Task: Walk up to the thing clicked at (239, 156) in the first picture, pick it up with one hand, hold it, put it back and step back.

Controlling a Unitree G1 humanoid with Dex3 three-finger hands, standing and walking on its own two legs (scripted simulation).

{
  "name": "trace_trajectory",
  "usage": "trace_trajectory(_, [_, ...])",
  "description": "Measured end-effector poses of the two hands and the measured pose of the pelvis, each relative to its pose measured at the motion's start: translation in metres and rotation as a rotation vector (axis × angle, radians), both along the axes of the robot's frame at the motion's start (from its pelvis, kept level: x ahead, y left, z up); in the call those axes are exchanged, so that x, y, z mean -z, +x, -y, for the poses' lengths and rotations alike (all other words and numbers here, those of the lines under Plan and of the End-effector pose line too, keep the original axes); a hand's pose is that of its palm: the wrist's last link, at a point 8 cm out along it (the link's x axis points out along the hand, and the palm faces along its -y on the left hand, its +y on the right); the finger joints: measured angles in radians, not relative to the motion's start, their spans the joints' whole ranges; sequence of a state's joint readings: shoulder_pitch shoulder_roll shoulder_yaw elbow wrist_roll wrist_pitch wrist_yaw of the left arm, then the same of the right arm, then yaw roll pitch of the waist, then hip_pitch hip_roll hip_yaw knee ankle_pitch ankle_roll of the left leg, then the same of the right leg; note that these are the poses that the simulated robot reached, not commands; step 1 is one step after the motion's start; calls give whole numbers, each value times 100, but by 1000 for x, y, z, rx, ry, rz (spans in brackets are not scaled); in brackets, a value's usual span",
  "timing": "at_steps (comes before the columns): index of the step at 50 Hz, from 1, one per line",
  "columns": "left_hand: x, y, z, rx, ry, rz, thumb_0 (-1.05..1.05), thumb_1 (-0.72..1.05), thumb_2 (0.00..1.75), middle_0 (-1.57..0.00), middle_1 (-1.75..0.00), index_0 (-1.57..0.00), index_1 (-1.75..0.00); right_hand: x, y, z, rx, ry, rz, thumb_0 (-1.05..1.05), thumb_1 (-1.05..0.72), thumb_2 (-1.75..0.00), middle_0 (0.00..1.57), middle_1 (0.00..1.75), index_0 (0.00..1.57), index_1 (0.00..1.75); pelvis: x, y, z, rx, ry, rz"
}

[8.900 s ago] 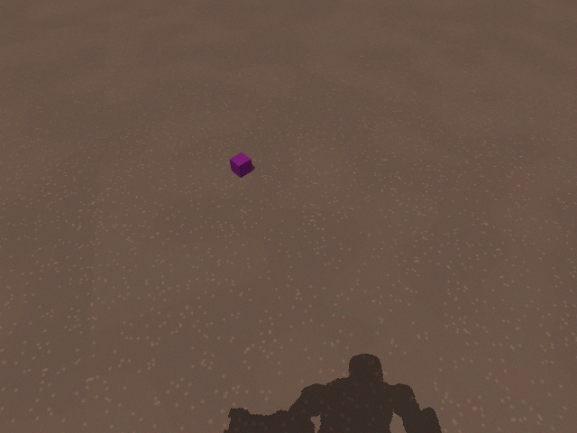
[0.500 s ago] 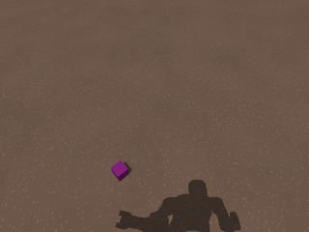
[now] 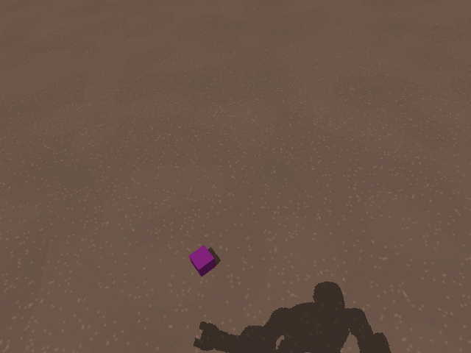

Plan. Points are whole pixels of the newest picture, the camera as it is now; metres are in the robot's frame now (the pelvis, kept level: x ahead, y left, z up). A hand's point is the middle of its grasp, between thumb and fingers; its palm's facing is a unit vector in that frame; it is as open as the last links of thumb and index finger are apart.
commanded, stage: walk up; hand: left
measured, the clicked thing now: (202, 260) +0.57 +0.23 -0.72
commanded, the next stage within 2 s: none
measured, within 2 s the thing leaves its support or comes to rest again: neither
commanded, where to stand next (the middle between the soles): +0.14 +0.02 m, yaw -2 degrees
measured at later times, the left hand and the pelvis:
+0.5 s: hand out of the picture +0.12 +0.26 -0.14, palm faces -0.02 -0.95 -0.32, open 7.4 cm; pelvis +0.03 +0.02 +0.01, yaw -1 degrees
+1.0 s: hand out of the picture +0.13 +0.25 -0.13, palm faces -0.06 -0.91 -0.40, open 7.4 cm; pelvis +0.07 -0.02 +0.01, yaw -3 degrees
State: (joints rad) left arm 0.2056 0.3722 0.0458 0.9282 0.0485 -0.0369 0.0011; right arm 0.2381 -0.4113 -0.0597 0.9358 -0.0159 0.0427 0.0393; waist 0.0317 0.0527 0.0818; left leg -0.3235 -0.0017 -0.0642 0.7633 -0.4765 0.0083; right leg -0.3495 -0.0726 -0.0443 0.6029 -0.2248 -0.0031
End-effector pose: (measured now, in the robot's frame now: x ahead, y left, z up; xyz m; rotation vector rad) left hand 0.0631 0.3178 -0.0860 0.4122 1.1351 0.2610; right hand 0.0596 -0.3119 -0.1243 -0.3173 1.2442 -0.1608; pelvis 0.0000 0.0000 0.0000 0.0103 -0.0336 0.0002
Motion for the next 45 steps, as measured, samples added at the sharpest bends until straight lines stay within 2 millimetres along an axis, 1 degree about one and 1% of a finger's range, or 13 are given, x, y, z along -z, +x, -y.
trace_trajectory(4, [13, 2, -18, -24, -18, -18, 0, 90, 90, -21, -31, -20, -30, 0, -11, -14, 9, -26, -28, 0, -90, -90, 20, 30, 20, 30, 5, 3, -13, 3, 27, 10])
trace_trajectory(6, [17, 4, -19, -32, -35, -38, 0, 90, 90, -21, -30, -20, -30, -3, -13, -21, 19, -26, -25, 0, -90, -90, 20, 30, 20, 30, 3, 7, -16, -3, 15, 5])
trace_trajectory(8, [20, 8, -19, -31, -51, -48, 1, 90, 90, -20, -30, -20, -30, -7, -11, -25, 26, -25, -23, 0, -90, -90, 20, 30, 20, 30, 1, 12, -16, -6, 6, 1])
trace_trajectory(10, [25, 12, -17, -28, -63, -49, 1, 90, 90, -20, -30, -20, -30, -8, -3, -27, 28, -25, -12, 1, -90, -90, 20, 30, 21, 30, 1, 15, -15, 5, 4, 3])
trace_trajectory(14, [28, 20, -7, -22, -97, -52, 1, 90, 90, -20, -30, -20, -30, -14, 20, -32, 23, -22, 39, 1, -90, -90, 20, 30, 21, 30, -2, 19, -17, 7, -11, 7])
trace_trajectory(21, [25, 40, 7, -2, -136, -35, 0, 90, 90, -20, -30, -20, -30, -24, 57, -35, 2, -20, 106, 0, -90, -90, 20, 30, 21, 30, -9, 24, -17, 13, -9, 5])
trace_trajectory(25, [21, 47, 10, 2, -135, -27, 0, 90, 90, -21, -30, -20, -30, -28, 70, -33, 1, -19, 130, 0, -90, -90, 20, 30, 21, 30, -12, 25, -16, 16, -7, 6])
trace_trajectory(28, [18, 50, 10, 5, -128, -29, 0, 90, 90, -21, -30, -20, -30, -30, 74, -30, 7, -18, 137, 0, -90, -90, 20, 30, 20, 30, -14, 26, -15, 18, -7, 7])
trace_trajectory(33, [13, 51, 8, 3, -115, -35, 0, 90, 90, -20, -30, -20, -30, -30, 70, -27, 21, -15, 122, 0, -90, -90, 20, 30, 20, 30, -16, 26, -14, 22, -6, 9])
trace_trajectory(38, [10, 50, 6, 17, -107, -44, 0, 90, 90, -20, -30, -20, -30, -26, 55, -23, 33, -4, 101, 0, -90, -90, 20, 30, 20, 30, -16, 29, -13, 30, -3, 14])
trace_trajectory(42, [9, 53, 4, 31, -80, -69, 0, 90, 90, -20, -30, -20, -30, -19, 35, -9, 76, -1, 74, 0, -90, -90, 20, 30, 21, 30, -12, 42, -4, 50, 7, 14])
trace_trajectory(45, [9, 60, 8, 38, -54, -78, 0, 90, 90, -20, -30, -20, -30, -10, 21, 6, 101, -5, 22, 0, -90, -90, 20, 30, 21, 30, -8, 53, 8, 51, 6, 24])
